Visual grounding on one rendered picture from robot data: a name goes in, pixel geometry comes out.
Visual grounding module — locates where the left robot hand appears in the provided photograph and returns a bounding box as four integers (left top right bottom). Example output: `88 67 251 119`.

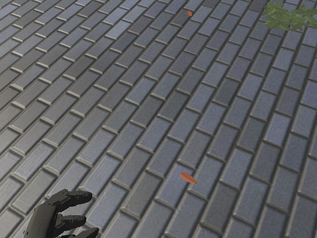
23 188 99 238

